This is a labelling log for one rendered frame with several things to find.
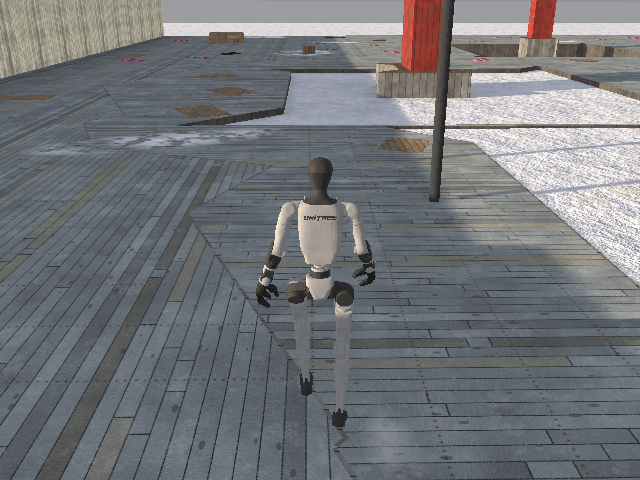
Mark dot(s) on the robot left shin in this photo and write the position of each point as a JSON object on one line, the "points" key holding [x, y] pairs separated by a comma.
{"points": [[303, 352]]}

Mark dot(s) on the left robot hand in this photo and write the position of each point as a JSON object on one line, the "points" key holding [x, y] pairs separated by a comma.
{"points": [[261, 291]]}

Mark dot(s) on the robot right forearm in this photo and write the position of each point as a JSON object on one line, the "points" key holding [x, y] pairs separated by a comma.
{"points": [[367, 260]]}

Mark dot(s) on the robot left forearm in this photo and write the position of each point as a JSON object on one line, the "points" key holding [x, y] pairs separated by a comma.
{"points": [[270, 267]]}

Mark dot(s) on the right robot upper arm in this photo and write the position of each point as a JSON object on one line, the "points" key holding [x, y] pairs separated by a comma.
{"points": [[351, 211]]}

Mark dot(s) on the right robot hand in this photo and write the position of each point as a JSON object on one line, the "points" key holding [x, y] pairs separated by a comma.
{"points": [[360, 272]]}

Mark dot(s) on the robot head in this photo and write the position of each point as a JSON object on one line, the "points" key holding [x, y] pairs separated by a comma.
{"points": [[320, 171]]}

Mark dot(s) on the left robot upper arm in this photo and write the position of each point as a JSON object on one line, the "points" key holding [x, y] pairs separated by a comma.
{"points": [[288, 210]]}

